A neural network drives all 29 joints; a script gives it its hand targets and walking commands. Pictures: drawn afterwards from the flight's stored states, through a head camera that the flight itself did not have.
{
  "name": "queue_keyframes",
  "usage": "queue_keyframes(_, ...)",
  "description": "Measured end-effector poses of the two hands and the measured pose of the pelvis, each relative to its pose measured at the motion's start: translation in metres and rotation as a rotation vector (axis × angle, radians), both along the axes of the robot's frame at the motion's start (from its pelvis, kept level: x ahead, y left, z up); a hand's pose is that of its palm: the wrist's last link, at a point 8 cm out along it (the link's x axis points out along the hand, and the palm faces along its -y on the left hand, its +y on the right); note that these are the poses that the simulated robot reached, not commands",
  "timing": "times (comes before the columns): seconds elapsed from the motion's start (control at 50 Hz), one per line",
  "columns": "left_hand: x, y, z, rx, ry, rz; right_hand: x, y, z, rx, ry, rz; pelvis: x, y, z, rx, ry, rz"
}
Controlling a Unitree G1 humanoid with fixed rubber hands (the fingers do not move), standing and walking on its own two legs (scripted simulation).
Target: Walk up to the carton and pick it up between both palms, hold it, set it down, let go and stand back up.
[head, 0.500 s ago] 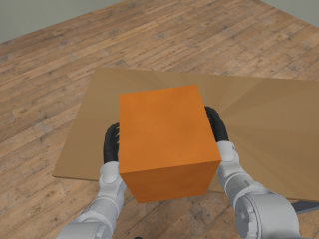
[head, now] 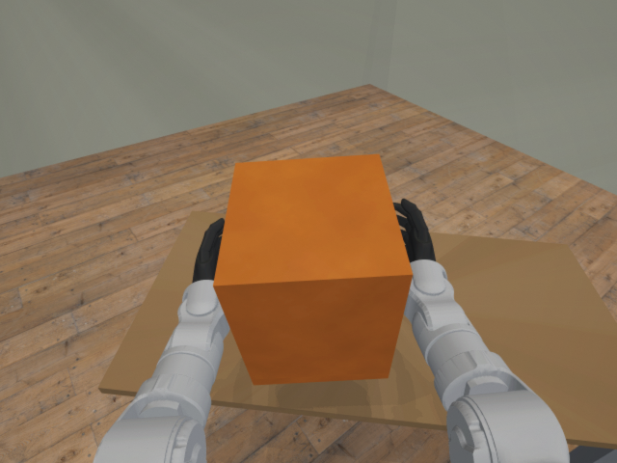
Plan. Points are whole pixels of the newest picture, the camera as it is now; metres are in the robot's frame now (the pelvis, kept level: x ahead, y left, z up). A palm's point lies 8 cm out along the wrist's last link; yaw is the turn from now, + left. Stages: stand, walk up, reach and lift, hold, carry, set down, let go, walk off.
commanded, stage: reach and lift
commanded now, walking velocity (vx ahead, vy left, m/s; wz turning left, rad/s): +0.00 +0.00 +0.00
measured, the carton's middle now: (314, 273) +0.38 +0.01 +0.08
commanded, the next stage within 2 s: hold in 1.52 s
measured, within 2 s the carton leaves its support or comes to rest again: neither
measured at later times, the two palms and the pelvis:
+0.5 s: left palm (187, 271) +0.35 +0.18 +0.11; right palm (412, 273) +0.35 -0.11 +0.13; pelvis -0.02 +0.02 +0.01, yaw -1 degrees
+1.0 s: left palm (191, 244) +0.37 +0.18 +0.14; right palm (418, 249) +0.37 -0.12 +0.15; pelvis +0.00 +0.04 +0.01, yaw -2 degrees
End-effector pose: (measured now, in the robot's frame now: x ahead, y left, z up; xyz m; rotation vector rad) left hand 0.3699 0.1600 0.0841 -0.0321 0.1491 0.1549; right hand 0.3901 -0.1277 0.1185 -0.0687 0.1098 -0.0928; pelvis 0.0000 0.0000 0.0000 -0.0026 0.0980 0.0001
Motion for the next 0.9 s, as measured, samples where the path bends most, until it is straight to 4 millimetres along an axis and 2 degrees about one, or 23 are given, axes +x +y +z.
queue_keyframes(0.12,-0.007,0.003,0.012,0.03,0.048,-0.032,-0.014,0.002,0.004,0.028,0.046,-0.028,-0.001,0.002,0.006,0.003,-0.125,-0.007)
queue_keyframes(0.3,-0.018,0.018,0.028,0.013,0.026,-0.044,-0.029,0.016,0.017,0.041,0.021,-0.042,-0.008,0.008,0.008,-0.002,-0.21,-0.002)
queue_keyframes(0.48,-0.021,0.022,0.028,0.004,0.082,-0.075,-0.042,0.019,0.009,0.053,0.068,-0.078,-0.017,0.021,0.009,-0.009,-0.199,-0.005)
queue_keyframes(0.68,-0.011,0.013,0.048,0.049,0.084,-0.096,-0.04,0.01,0.017,0.041,0.065,-0.096,-0.02,0.038,0.01,-0.016,-0.171,-0.038)
queue_keyframes(0.78,-0.005,0.009,0.052,0.059,0.098,-0.102,-0.036,0.007,0.016,0.054,0.075,-0.102,-0.015,0.042,0.01,-0.013,-0.171,-0.048)
queue_keyframes(0.9,-0.001,0.011,0.061,0.073,0.069,-0.087,-0.028,0.008,0.027,0.062,0.042,-0.088,-0.005,0.043,0.01,-0.016,-0.178,-0.052)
